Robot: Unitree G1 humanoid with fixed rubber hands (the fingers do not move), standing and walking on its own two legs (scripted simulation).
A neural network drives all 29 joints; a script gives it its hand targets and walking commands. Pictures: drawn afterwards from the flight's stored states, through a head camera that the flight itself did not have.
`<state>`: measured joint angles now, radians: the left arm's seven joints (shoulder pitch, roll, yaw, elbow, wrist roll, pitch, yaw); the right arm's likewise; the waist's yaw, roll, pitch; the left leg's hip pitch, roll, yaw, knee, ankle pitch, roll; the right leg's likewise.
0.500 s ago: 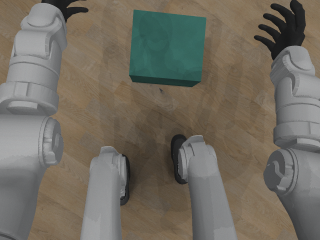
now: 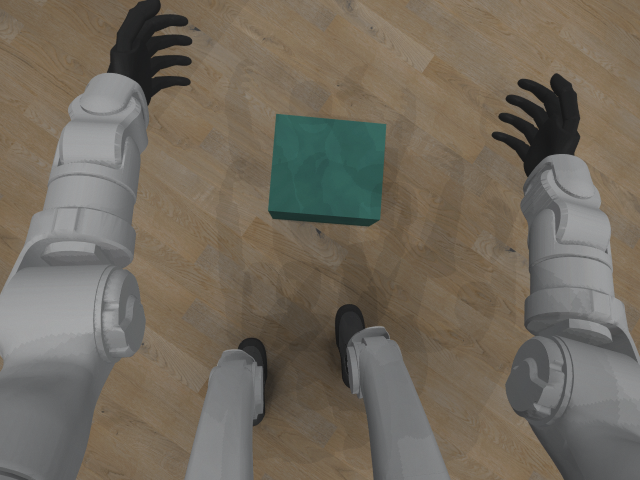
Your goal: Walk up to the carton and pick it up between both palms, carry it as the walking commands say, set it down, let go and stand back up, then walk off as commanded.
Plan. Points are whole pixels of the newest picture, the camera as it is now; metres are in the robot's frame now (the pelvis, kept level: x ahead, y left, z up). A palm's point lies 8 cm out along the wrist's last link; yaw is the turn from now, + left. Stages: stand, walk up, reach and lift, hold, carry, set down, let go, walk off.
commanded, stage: set down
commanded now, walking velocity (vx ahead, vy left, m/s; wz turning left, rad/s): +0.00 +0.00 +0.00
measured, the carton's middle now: (326, 174) +0.56 -0.09 -0.58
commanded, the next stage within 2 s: let go in 0.06 s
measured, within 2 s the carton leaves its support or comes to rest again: neither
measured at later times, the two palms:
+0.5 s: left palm (84, 212) +0.41 +0.17 -0.02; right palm (601, 247) +0.34 -0.28 +0.00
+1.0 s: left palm out of the picture +0.25 +0.24 +0.06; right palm (608, 396) +0.23 -0.22 +0.06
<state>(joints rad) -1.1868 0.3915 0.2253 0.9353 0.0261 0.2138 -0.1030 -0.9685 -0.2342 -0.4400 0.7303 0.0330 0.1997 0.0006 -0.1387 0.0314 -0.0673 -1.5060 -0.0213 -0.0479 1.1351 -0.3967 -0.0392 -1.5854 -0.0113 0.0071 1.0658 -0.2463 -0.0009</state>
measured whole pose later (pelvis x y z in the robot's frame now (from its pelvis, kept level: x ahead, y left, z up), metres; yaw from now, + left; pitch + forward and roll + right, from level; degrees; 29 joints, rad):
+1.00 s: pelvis +0.08 +0.02 +0.13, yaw -1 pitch +0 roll -1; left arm 0.20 0.21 0.06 0.46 0.01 0.05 -0.06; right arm 0.22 -0.20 -0.05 0.43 0.02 0.07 0.07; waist -0.01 0.01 0.08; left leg -0.15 0.00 -0.05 0.45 -0.30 -0.01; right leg -0.23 -0.01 0.00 0.42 -0.19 0.02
